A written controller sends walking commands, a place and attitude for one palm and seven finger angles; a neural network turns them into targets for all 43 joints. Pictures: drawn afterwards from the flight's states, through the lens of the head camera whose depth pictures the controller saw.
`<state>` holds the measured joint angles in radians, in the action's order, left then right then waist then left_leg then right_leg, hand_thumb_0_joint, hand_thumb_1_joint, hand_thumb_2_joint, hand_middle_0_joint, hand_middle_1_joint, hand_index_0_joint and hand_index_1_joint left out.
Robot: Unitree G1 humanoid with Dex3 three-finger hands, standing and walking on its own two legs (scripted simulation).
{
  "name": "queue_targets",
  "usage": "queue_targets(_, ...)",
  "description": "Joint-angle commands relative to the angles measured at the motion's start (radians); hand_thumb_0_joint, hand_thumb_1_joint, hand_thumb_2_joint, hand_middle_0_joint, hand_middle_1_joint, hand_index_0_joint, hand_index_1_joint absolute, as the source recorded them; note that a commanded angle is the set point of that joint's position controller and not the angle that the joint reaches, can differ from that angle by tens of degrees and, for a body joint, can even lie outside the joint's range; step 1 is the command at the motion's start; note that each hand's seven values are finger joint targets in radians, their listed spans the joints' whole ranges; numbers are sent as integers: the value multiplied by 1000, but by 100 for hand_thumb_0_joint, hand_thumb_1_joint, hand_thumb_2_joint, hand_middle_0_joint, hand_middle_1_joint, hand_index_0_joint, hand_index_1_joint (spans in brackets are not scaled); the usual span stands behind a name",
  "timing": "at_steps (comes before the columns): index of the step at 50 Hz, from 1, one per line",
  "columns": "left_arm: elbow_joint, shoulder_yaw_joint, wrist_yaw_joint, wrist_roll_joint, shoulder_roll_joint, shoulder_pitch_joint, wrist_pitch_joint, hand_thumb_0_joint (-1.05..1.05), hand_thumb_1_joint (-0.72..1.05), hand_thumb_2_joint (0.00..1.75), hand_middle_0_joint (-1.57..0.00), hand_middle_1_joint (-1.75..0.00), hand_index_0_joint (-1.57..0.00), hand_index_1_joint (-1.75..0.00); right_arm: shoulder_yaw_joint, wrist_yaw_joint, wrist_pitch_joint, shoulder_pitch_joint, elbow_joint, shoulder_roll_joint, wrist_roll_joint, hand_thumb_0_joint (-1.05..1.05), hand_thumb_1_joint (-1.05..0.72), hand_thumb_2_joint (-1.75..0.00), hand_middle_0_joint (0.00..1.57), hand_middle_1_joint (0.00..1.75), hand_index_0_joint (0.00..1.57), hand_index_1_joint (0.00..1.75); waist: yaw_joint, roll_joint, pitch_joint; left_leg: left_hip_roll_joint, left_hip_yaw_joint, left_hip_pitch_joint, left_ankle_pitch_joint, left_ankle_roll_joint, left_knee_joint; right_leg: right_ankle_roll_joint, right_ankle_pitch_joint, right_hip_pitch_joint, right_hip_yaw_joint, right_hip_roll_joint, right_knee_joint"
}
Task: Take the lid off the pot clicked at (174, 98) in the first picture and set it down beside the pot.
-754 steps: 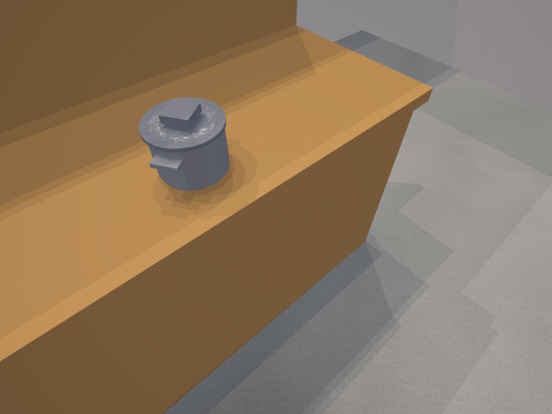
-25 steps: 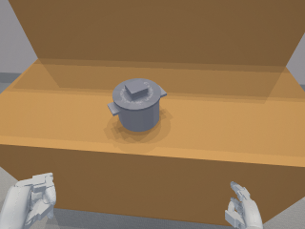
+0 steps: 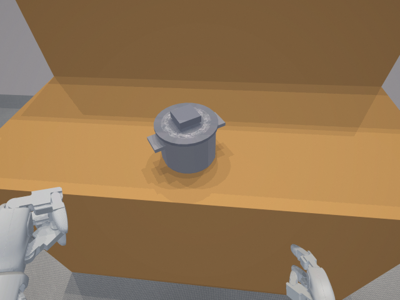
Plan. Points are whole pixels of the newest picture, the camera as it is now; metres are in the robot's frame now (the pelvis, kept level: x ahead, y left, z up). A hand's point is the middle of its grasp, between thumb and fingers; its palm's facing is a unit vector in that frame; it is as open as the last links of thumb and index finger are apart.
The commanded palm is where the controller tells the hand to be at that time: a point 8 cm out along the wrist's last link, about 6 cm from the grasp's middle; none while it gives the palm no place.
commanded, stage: reach forward and open the fingers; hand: left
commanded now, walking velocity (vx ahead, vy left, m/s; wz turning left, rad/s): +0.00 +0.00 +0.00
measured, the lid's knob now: (185, 116) +0.48 +0.10 +0.12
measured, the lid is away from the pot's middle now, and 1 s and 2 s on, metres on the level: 0.00 0.00 0.00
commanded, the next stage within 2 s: move the open hand above the knob in 1.08 s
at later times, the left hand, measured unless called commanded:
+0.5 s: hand (45, 220) +0.18 +0.26 +0.15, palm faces -0.17 +0.00 -0.98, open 4.3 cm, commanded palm +0.17 +0.26 +0.21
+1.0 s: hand (53, 182) +0.23 +0.26 +0.18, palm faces -0.08 +0.01 -1.00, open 9.8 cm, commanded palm +0.20 +0.25 +0.25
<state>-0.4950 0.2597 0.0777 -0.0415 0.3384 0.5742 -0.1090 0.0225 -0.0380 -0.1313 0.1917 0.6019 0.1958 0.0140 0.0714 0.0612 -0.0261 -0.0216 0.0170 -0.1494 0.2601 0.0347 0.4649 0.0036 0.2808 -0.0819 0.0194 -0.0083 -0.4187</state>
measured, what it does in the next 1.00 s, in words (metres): shifts its weight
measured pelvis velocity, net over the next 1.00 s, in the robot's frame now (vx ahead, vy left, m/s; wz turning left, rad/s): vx -0.06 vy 0.00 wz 0.02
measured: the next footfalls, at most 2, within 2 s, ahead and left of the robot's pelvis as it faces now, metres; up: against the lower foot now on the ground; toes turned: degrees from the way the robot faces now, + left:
none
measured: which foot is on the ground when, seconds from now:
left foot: down 0.00-1.00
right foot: down 0.00-1.00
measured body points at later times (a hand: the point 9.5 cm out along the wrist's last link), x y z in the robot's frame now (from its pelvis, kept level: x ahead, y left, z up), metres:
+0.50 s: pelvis -0.04 +0.00 +0.00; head -0.03 -0.06 +0.44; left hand +0.19 +0.26 +0.20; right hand +0.20 -0.21 -0.09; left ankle +0.00 +0.09 -0.74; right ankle -0.03 -0.12 -0.74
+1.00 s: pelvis -0.06 +0.00 +0.00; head -0.06 -0.05 +0.44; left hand +0.23 +0.26 +0.23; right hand +0.16 -0.21 -0.09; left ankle +0.00 +0.09 -0.74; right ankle -0.03 -0.12 -0.74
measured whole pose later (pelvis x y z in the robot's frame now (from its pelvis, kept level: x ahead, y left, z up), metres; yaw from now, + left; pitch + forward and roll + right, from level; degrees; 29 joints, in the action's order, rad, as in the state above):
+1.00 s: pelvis -0.06 +0.00 +0.00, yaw +1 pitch -3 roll +0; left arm -0.16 0.05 -0.38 0.72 0.73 -0.15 0.09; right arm 0.02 0.00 0.03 0.12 0.56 0.29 0.06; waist 0.06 0.14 -0.03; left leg -0.05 0.01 -0.25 0.15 0.05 0.46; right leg 0.00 0.22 -0.21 0.03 0.02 -0.48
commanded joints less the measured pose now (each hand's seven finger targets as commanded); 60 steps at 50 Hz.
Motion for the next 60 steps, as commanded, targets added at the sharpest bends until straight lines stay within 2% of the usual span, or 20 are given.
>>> queue_targets(1, -356, 73, 76, 420, 313, -144, 75, 0, 83, 94, -128, -143, -128, -143, -36, 10, 31, -181, -243, 148, -7, 0, -90, -90, 20, 30, 20, 30, 10, 127, 68, 48, -19, -42, -307, -30, -39, 27, -194, -153, 23, 5, -12)
queue_targets(2, -316, 54, 80, 534, 325, -121, 117, 0, 80, 96, -127, -139, -127, -139, -36, 18, 56, -165, -240, 146, -17, 0, -90, -90, 20, 30, 20, 30, 27, 120, 90, 47, -21, -53, -296, -31, -41, 34, -163, -153, 19, -1, -29)
queue_targets(4, -217, 75, 57, 661, 374, -19, 196, 0, 73, 100, -125, -132, -125, -132, -41, 35, 131, -186, -245, 164, -10, 0, -90, -90, 20, 30, 20, 30, 44, 44, 123, 43, -18, -72, -277, -26, -38, 39, -152, -131, 3, -12, -33)
queue_targets(7, -262, 71, -9, 766, 476, -127, 250, 0, 64, 107, -122, -122, -122, -122, -38, 44, 175, -229, -281, 178, 12, 0, -90, -90, 20, 30, 20, 30, 35, 56, 222, 42, -27, -52, -260, -12, -22, 29, -166, -99, -11, -1, -36)
queue_targets(8, -200, 87, -38, 782, 507, -113, 261, 0, 60, 109, -121, -118, -121, -118, -40, 42, 182, -222, -266, 177, 19, 0, -90, -90, 20, 30, 20, 30, 34, 17, 225, 38, -34, -44, -269, -8, -19, 23, -172, -100, -16, 2, -27)
queue_targets(14, -125, 24, -230, 736, 554, -304, 230, 0, 40, 122, -115, -97, -115, -97, -45, 27, 157, -225, -238, 183, 41, 0, -90, -90, 20, 30, 20, 30, -4, -25, 187, 14, -57, -15, -257, 14, -24, -9, -209, -133, 2, 16, 17)
queue_targets(16, -121, 89, -273, 735, 638, -353, 216, 0, 34, 126, -113, -90, -113, -90, -41, 25, 134, -253, -237, 187, 41, 0, -90, -90, 20, 30, 20, 30, 4, -15, 192, 6, -61, 7, -270, 17, -14, -5, -241, -132, -15, 8, 25)
queue_targets(20, -12, 78, -345, 742, 661, -510, 177, 0, 21, 134, -108, -76, -108, -76, -37, 15, 133, -214, -202, 187, 36, 0, -90, -90, 20, 30, 20, 30, -1, -33, 156, -4, -61, 2, -233, 18, -44, -16, -181, -148, 13, 14, 59)
queue_targets(21, -21, 112, -349, 745, 691, -523, 171, 0, 18, 135, -107, -72, -107, -72, -37, 19, 121, -238, -215, 186, 39, 0, -90, -90, 20, 30, 20, 30, 0, -6, 166, -5, -60, 31, -237, 17, -36, -4, -188, -144, 1, 2, 56)
queue_targets(22, 4, 59, -358, 735, 640, -548, 158, 0, 15, 136, -105, -68, -105, -68, -36, 19, 123, -215, -213, 179, 38, 0, -90, -90, 20, 30, 20, 30, -7, -3, 179, -10, -53, 23, -226, 19, -40, -10, -171, -129, 17, 10, 56)
queue_targets(26, 37, 98, -371, 729, 669, -565, 147, 0, 3, 139, -100, -54, -100, -54, -38, 30, 109, -234, -222, 188, 40, 0, -90, -90, 20, 30, 20, 30, 5, 9, 186, -14, -49, 41, -218, 14, -39, -2, -171, -127, 2, 1, 63)
queue_targets(28, 30, 33, -378, 724, 629, -674, 137, 0, -2, 141, -98, -47, -98, -47, -37, 29, 112, -230, -218, 179, 43, 0, -90, -90, 20, 30, 20, 30, -4, 11, 196, -14, -47, 33, -177, 12, -61, -12, -117, -127, 17, 11, 72)
queue_targets(36, 114, 60, -379, 752, 684, -799, 168, 0, -27, 151, -88, -19, -88, -19, -36, 34, 100, -244, -228, 189, 48, 0, -90, -90, 20, 30, 20, 30, 4, 40, 204, -15, -60, 34, -127, 10, -68, 10, -58, -129, 5, -2, 51)
queue_targets(37, 129, 3, -394, 751, 648, -851, 170, 0, -30, 153, -87, -15, -87, -15, -29, 34, 107, -253, -218, 180, 46, 0, -90, -90, 20, 30, 20, 30, 0, 37, 212, -17, -53, 18, -108, 9, -86, 2, -39, -127, 14, 7, 57)
queue_targets(39, 115, -8, -398, 749, 647, -886, 171, 0, -36, 156, -84, -8, -84, -8, -35, 32, 102, -252, -223, 183, 49, 0, -90, -90, 20, 30, 20, 30, 3, 27, 197, -11, -62, 16, -83, 8, -93, 1, -19, -137, 15, 8, 56)
queue_targets(46, 181, 31, -407, 768, 699, -978, 194, 0, -36, 156, -84, -8, -84, -8, -35, 34, 98, -241, -230, 194, 54, 0, -90, -90, 20, 30, 20, 30, -1, 26, 208, -12, -73, 23, -58, 9, -83, 15, -7, -149, 11, -4, 25)
queue_targets(48, 188, -30, -423, 768, 653, -1032, 197, 0, -36, 156, -84, -8, -84, -8, -31, 35, 106, -246, -228, 181, 54, 0, -90, -90, 20, 30, 20, 30, 0, 5, 208, -8, -73, 9, -48, 7, -103, 7, -3, -147, 21, 5, 30)
queue_targets(54, 216, -46, -441, 781, 662, -1126, 215, 0, -36, 157, -85, -8, -85, -8, -30, 34, 110, -246, -223, 190, 56, 0, -90, -90, 20, 30, 20, 30, -8, 7, 201, -9, -71, 2, -45, 8, -102, 9, -3, -161, 21, 6, 29)
queue_targets(57, 205, -41, -449, 791, 681, -1186, 220, 0, -37, 157, -85, -8, -85, -8, -24, 39, 108, -251, -221, 186, 53, 0, -90, -90, 20, 30, 20, 30, -6, 34, 273, -13, -77, 33, -96, 8, -93, 16, -44, -132, 20, 4, 12)
queue_targets(60, 270, -80, -455, 795, 639, -1208, 235, 0, -37, 158, -85, -8, -85, -8, -26, 37, 114, -242, -212, 187, 57, 0, -90, -90, 20, 30, 20, 30, -11, 8, 218, -10, -79, 17, -73, 7, -98, 14, -29, -164, 26, 3, 19)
